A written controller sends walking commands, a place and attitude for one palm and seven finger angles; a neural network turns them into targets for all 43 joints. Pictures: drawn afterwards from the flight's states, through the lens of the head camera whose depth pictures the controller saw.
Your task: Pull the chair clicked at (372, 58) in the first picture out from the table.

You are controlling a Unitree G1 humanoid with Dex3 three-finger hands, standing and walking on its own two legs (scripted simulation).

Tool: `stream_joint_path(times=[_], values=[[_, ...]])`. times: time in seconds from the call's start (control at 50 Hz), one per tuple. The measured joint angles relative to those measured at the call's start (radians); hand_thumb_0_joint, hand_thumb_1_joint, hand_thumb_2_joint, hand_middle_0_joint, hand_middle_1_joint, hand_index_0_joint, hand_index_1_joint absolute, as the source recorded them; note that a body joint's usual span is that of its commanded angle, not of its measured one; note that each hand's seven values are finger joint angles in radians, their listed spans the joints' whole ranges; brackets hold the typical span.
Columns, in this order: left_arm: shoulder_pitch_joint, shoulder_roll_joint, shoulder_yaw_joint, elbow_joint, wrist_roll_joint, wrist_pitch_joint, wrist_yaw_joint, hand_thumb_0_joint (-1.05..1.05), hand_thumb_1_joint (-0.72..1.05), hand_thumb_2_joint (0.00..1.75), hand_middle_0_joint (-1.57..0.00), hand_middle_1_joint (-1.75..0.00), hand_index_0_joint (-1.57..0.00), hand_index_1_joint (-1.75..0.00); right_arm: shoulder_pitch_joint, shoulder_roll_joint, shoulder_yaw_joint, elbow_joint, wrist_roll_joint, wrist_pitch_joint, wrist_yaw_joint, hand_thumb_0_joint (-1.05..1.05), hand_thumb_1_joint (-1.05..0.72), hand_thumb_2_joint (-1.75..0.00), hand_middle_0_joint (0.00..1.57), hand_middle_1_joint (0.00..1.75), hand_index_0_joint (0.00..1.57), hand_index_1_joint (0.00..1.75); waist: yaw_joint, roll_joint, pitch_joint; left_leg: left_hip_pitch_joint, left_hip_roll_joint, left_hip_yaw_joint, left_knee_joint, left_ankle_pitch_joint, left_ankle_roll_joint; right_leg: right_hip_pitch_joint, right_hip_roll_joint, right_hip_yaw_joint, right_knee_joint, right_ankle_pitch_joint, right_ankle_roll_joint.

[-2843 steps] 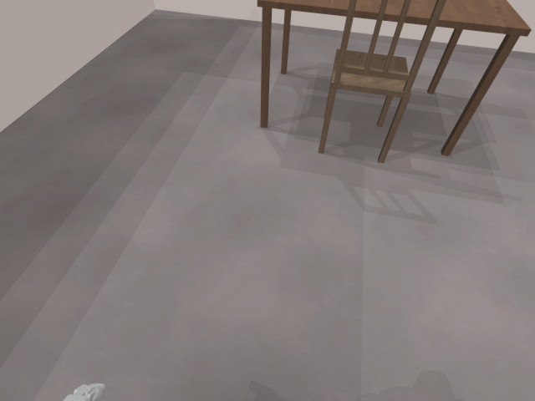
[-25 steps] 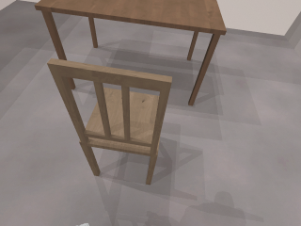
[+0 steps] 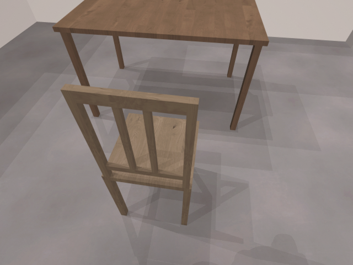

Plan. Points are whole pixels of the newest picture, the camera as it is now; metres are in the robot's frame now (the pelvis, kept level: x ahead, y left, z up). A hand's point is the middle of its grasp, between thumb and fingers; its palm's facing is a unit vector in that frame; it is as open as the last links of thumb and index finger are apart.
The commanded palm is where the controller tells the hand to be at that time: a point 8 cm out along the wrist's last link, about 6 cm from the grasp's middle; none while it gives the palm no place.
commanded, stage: let the arm hang, fingers relaxed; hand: left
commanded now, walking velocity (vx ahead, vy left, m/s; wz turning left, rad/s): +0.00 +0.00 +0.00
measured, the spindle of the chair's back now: (126, 141) +0.49 +0.20 -0.08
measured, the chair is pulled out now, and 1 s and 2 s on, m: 0.60 0.60 0.60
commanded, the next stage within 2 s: look to check the result in 0.32 s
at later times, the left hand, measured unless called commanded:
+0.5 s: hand out of the picture -0.01 +0.15 -0.18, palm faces +0.05 -0.98 -0.17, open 7.4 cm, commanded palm none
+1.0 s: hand out of the picture -0.01 +0.15 -0.18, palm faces +0.05 -0.98 -0.17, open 7.4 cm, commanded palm none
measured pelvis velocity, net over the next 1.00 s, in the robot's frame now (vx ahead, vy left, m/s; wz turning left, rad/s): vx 0.00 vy -0.01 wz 0.01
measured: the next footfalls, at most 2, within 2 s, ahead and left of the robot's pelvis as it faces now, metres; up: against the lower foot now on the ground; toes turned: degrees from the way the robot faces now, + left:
none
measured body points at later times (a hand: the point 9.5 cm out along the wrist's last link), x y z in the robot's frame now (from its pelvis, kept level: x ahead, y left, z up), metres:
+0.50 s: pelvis +0.00 -0.01 +0.00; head +0.01 -0.01 +0.45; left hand -0.01 +0.20 -0.16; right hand -0.03 -0.21 -0.16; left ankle +0.00 +0.12 -0.74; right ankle +0.01 -0.13 -0.74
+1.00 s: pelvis +0.00 -0.01 +0.00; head +0.02 -0.01 +0.45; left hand -0.01 +0.20 -0.16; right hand -0.02 -0.21 -0.16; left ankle +0.00 +0.12 -0.74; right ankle +0.01 -0.13 -0.74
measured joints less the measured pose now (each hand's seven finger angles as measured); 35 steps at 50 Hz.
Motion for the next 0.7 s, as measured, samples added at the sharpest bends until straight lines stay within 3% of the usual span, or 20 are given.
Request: stream_joint_path(times=[0.1,0.7], values=[[-0.004,-0.021,-0.002,0.007,0.005,0.000,0.005,0.01,0.92,0.90,-0.20,-0.30,-0.20,-0.30,-0.005,0.005,-0.003,0.008,-0.001,-0.003,-0.004,0.01,-0.91,-0.90,0.20,0.30,0.20,0.30,0.001,-0.007,-0.003,-0.001,0.004,0.001,0.001,0.000,-0.004,-0.003,0.004,0.001,0.004,-0.001,-0.004],[-0.011,-0.018,0.009,0.006,0.000,-0.009,0.004,0.01,0.91,0.90,-0.19,-0.30,-0.20,-0.30,0.002,0.017,-0.007,0.017,0.000,-0.004,-0.010,0.01,-0.91,-0.90,0.20,0.30,0.20,0.30,-0.002,-0.012,0.016,-0.013,0.015,-0.013,0.002,0.007,-0.018,-0.012,0.014,-0.013,0.005,0.003,-0.018]])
